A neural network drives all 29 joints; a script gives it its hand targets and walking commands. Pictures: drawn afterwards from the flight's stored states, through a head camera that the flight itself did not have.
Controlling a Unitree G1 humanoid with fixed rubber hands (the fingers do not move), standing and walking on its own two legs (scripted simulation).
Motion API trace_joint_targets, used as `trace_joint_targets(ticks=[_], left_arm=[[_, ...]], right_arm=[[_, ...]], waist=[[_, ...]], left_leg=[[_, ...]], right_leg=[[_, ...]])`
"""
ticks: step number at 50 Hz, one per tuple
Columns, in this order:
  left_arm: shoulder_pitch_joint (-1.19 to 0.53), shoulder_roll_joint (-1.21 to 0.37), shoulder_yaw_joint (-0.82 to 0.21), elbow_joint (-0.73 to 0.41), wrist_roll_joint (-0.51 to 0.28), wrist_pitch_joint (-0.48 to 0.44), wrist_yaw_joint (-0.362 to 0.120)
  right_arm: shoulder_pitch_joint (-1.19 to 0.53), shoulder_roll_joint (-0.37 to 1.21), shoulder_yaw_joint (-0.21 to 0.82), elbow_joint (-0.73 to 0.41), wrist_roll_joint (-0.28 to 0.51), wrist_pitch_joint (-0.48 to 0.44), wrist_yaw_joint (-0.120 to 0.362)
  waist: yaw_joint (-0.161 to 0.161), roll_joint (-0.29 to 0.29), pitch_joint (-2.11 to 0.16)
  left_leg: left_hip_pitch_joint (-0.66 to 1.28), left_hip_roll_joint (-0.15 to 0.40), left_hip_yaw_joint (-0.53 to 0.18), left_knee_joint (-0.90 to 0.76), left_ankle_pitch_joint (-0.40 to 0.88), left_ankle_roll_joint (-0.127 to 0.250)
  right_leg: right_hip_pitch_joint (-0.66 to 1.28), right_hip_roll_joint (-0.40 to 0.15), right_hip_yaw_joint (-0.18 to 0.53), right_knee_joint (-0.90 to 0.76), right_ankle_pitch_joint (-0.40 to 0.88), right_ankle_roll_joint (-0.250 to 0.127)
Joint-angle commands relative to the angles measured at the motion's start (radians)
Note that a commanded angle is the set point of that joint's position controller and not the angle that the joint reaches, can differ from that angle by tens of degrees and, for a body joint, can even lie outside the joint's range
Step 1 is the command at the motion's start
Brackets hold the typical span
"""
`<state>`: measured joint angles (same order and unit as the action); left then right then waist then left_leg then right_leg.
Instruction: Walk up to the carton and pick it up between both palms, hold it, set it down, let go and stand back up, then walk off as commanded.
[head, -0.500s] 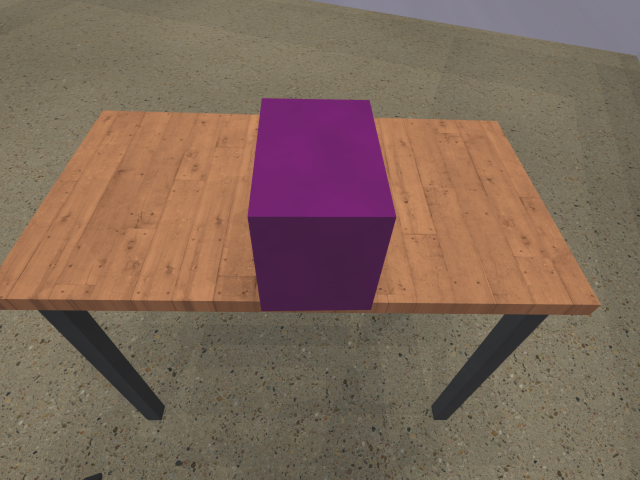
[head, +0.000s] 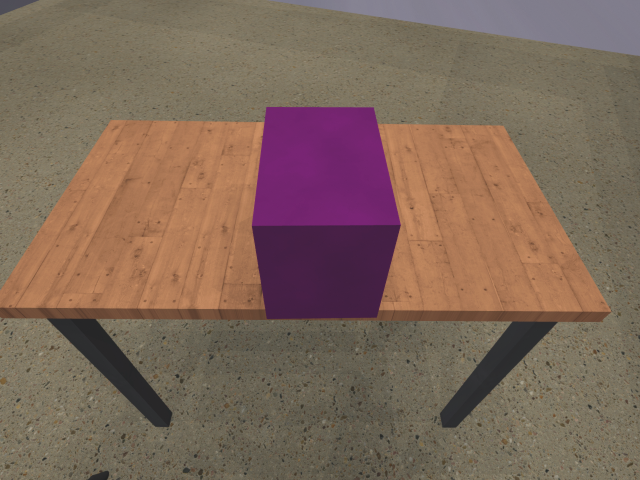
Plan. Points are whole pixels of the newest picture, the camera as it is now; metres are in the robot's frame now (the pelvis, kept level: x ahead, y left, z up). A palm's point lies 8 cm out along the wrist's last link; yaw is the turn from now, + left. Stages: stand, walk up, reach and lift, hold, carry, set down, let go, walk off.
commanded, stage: walk up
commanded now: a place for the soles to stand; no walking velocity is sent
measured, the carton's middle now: (321, 211) +0.50 +0.00 +0.06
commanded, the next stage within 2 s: reach and lift in 0.76 s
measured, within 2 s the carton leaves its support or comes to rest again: neither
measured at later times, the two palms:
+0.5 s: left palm out of the picture +0.11 +0.29 -0.09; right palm out of the picture +0.06 -0.31 -0.10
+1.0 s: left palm (101, 475) +0.16 +0.27 -0.08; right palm out of the picture +0.11 -0.29 -0.09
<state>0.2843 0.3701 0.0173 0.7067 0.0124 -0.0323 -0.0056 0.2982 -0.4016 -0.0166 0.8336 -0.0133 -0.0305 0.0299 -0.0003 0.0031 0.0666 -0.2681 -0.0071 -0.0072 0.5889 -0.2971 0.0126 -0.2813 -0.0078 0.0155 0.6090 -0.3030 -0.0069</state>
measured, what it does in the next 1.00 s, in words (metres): stands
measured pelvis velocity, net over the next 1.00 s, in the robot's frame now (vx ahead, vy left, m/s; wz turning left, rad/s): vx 0.00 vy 0.00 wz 0.00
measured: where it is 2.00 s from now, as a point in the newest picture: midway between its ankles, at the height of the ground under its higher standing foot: outside the picture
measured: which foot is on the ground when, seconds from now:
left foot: down 0.00-1.00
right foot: down 0.00-1.00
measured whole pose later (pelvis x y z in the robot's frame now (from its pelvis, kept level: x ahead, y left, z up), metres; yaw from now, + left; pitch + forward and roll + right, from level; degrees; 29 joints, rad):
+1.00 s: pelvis +0.00 +0.00 +0.00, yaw +0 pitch -2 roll +1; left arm 0.09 0.32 0.03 0.55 0.01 0.35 0.01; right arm 0.20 -0.33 -0.11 0.80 -0.07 -0.16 0.06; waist 0.00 -0.01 0.09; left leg -0.27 0.00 -0.01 0.62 -0.31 -0.01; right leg -0.29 0.00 0.01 0.65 -0.32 0.00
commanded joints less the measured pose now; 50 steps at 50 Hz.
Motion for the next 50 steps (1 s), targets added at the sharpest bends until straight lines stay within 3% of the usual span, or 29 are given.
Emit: trace_joint_targets(ticks=[1,2,4,7,9,10,11,12,14,16,18,21,22,24,25,27,30,33,35,36,37,38,39,40,41,44,45,48,50], left_arm=[[-0.070,0.217,0.059,-0.008,-0.001,-0.036,0.011],[-0.031,0.200,0.061,-0.007,-0.005,-0.034,0.011],[-0.046,0.196,0.055,0.005,0.004,-0.029,0.012],[-0.009,0.192,0.050,0.019,-0.002,-0.036,0.012],[-0.027,0.244,0.063,0.016,0.012,-0.045,0.013],[-0.059,0.250,0.070,0.026,0.007,-0.041,0.013],[-0.060,0.256,0.067,0.015,0.002,-0.039,0.011],[-0.085,0.246,0.070,0.009,0.007,-0.035,0.014],[-0.069,0.214,0.052,0.010,0.005,-0.034,0.014],[-0.064,0.203,0.050,-0.003,-0.001,-0.032,0.012],[-0.061,0.212,0.060,0.015,0.010,-0.032,0.013],[-0.068,0.231,0.057,0.014,0.006,-0.038,0.008],[-0.051,0.226,0.058,0.020,0.000,-0.037,0.011],[-0.087,0.220,0.061,0.013,0.006,-0.034,0.011],[-0.081,0.215,0.055,0.028,0.002,-0.034,0.010],[-0.073,0.219,0.060,0.017,0.005,-0.034,0.010],[-0.042,0.221,0.063,0.025,-0.003,-0.028,0.015],[-0.075,0.231,0.063,0.028,0.009,-0.030,0.011],[-0.056,0.240,0.067,0.019,0.001,-0.030,0.012],[-0.075,0.232,0.053,0.020,0.007,-0.031,0.010],[-0.069,0.225,0.058,0.010,0.002,-0.030,0.007],[-0.052,0.206,0.054,0.008,0.001,-0.029,0.012],[-0.403,0.163,0.035,-0.117,-0.002,0.220,0.027],[-0.382,0.117,0.026,-0.152,0.006,0.302,0.047],[-0.362,0.087,0.036,-0.163,0.027,0.343,0.048],[-0.356,0.129,0.063,-0.319,0.018,0.381,0.047],[-0.339,0.126,0.066,-0.383,0.022,0.387,0.049],[-0.222,0.089,0.097,-0.379,0.012,0.372,0.042],[-0.194,0.079,0.106,-0.410,0.032,0.361,0.037]], right_arm=[[0.022,-0.207,-0.065,-0.049,-0.001,-0.045,-0.027],[-0.015,-0.232,-0.064,-0.068,0.004,-0.052,-0.025],[-0.043,-0.242,-0.069,-0.062,0.003,-0.047,-0.023],[-0.073,-0.213,-0.057,-0.072,0.005,-0.041,-0.019],[-0.058,-0.176,-0.049,-0.072,0.005,-0.034,-0.021],[-0.068,-0.158,-0.047,-0.074,0.001,-0.029,-0.016],[-0.048,-0.153,-0.052,-0.071,-0.009,-0.024,-0.019],[-0.039,-0.171,-0.049,-0.067,-0.006,-0.024,-0.020],[-0.036,-0.204,-0.065,-0.064,-0.004,-0.038,-0.020],[-0.064,-0.211,-0.064,-0.071,-0.011,-0.033,-0.018],[-0.061,-0.213,-0.050,-0.076,0.003,-0.038,-0.016],[-0.074,-0.184,-0.051,-0.069,-0.003,-0.034,-0.015],[-0.075,-0.185,-0.051,-0.072,0.002,-0.031,-0.016],[-0.046,-0.188,-0.052,-0.062,-0.010,-0.033,-0.018],[-0.049,-0.194,-0.053,-0.054,-0.002,-0.034,-0.019],[-0.052,-0.202,-0.055,-0.064,0.004,-0.033,-0.018],[-0.085,-0.184,-0.053,-0.066,-0.003,-0.026,-0.018],[-0.058,-0.179,-0.055,-0.066,-0.010,-0.023,-0.018],[-0.037,-0.186,-0.048,-0.060,-0.003,-0.024,-0.019],[-0.033,-0.191,-0.051,-0.055,-0.004,-0.026,-0.017],[-0.031,-0.216,-0.058,-0.051,-0.013,-0.028,-0.019],[-0.053,-0.216,-0.059,-0.077,-0.008,-0.032,-0.020],[-0.404,-0.019,-0.199,-0.045,-0.117,-0.197,0.012],[-0.343,-0.076,-0.213,-0.014,-0.116,-0.208,0.035],[-0.340,-0.114,-0.215,-0.007,-0.117,-0.212,0.046],[-0.278,-0.097,-0.206,-0.071,-0.072,-0.195,0.046],[-0.242,-0.107,-0.213,-0.081,-0.063,-0.184,0.041],[-0.166,-0.084,-0.165,-0.131,-0.025,-0.169,0.027],[-0.139,-0.074,-0.147,-0.131,-0.007,-0.167,0.020]], waist=[[-0.031,-0.016,-0.144],[0.000,0.009,-0.177],[-0.004,0.010,-0.131],[0.021,0.051,-0.148],[-0.001,-0.083,-0.127],[-0.007,-0.092,-0.082],[-0.010,-0.112,-0.085],[-0.009,-0.036,-0.102],[-0.007,-0.042,-0.133],[0.001,0.039,-0.117],[0.012,0.000,-0.118],[0.003,-0.083,-0.091],[0.006,-0.040,-0.117],[-0.007,-0.072,-0.114],[0.000,-0.020,-0.115],[0.012,-0.025,-0.135],[0.006,0.013,-0.112],[0.002,-0.074,-0.091],[-0.004,-0.057,-0.091],[-0.017,-0.012,-0.103],[-0.012,0.019,-0.126],[-0.001,-0.033,-0.144],[0.005,-0.040,0.001],[-0.039,0.014,0.009],[-0.042,0.013,0.025],[-0.018,-0.052,-0.089],[-0.025,-0.023,-0.119],[-0.014,-0.098,-0.142],[0.002,-0.063,-0.175]], left_leg=[[0.116,0.107,-0.135,-0.116,0.154,0.068],[0.113,0.176,-0.227,-0.160,0.168,0.108],[0.100,0.200,-0.233,-0.122,0.220,0.126],[0.041,0.149,-0.155,-0.094,0.228,0.092],[-0.022,0.057,-0.074,0.007,0.144,0.054],[-0.036,0.036,-0.041,0.006,0.068,0.043],[-0.019,0.044,-0.044,-0.025,0.058,0.037],[0.025,0.032,-0.051,-0.038,0.025,0.040],[0.064,0.105,-0.150,-0.102,0.064,0.082],[0.041,0.130,-0.177,-0.141,0.069,0.099],[0.013,0.147,-0.200,-0.132,0.083,0.101],[-0.028,0.059,-0.085,-0.069,0.027,0.070],[-0.019,0.055,-0.081,-0.068,0.061,0.061],[0.025,0.051,-0.076,-0.065,0.062,0.068],[0.047,0.067,-0.099,-0.067,0.145,0.065],[0.033,0.107,-0.151,-0.089,0.133,0.084],[-0.001,0.086,-0.133,-0.095,0.071,0.079],[-0.022,0.044,-0.074,-0.027,0.022,0.053],[0.024,0.049,-0.089,-0.066,0.051,0.056],[0.078,0.060,-0.093,-0.081,0.058,0.059],[0.063,0.085,-0.137,-0.106,0.074,0.078],[0.052,0.128,-0.172,-0.145,0.083,0.103],[-0.178,0.066,0.075,-0.104,-0.171,-0.012],[-0.240,0.102,0.060,-0.091,-0.210,0.008],[-0.254,0.104,0.056,-0.096,-0.208,0.023],[0.001,0.072,0.084,-0.051,-0.056,-0.013],[0.045,0.072,0.084,-0.050,0.017,-0.022],[0.182,0.048,0.077,-0.080,0.191,-0.023],[0.215,0.035,0.075,-0.096,0.280,-0.022]], right_leg=[[0.023,-0.106,0.111,-0.055,0.263,-0.087],[0.037,-0.040,0.057,-0.020,0.163,-0.053],[0.006,-0.033,0.043,-0.056,0.036,-0.039],[0.102,-0.049,0.089,-0.084,0.145,-0.061],[0.102,-0.145,0.206,-0.184,0.154,-0.110],[0.097,-0.165,0.220,-0.178,0.170,-0.126],[0.094,-0.186,0.222,-0.172,0.199,-0.140],[0.060,-0.159,0.196,-0.159,0.145,-0.126],[0.025,-0.083,0.102,-0.103,0.122,-0.085],[0.031,-0.049,0.081,-0.080,0.044,-0.066],[0.070,-0.048,0.085,-0.093,0.016,-0.071],[0.072,-0.096,0.153,-0.148,0.072,-0.085],[0.106,-0.115,0.173,-0.150,0.117,-0.103],[0.058,-0.105,0.147,-0.128,0.097,-0.099],[0.067,-0.102,0.130,-0.112,0.138,-0.081],[0.068,-0.066,0.086,-0.092,0.108,-0.063],[0.060,-0.063,0.102,-0.102,0.064,-0.079],[0.062,-0.114,0.167,-0.165,0.005,-0.104],[0.041,-0.128,0.177,-0.182,0.042,-0.100],[0.000,-0.136,0.165,-0.170,0.087,-0.096],[0.041,-0.089,0.108,-0.115,0.094,-0.079],[0.066,-0.059,0.078,-0.090,0.089,-0.064],[-0.076,0.002,-0.102,-0.014,-0.129,-0.051],[-0.041,0.021,-0.117,0.046,-0.120,-0.054],[0.022,0.027,-0.122,0.055,-0.074,-0.051],[-0.023,-0.008,-0.082,-0.028,0.030,-0.036],[0.011,-0.002,-0.087,-0.023,0.112,-0.038],[0.056,0.026,-0.076,-0.086,0.321,-0.021],[0.114,0.024,-0.070,-0.115,0.388,-0.021]])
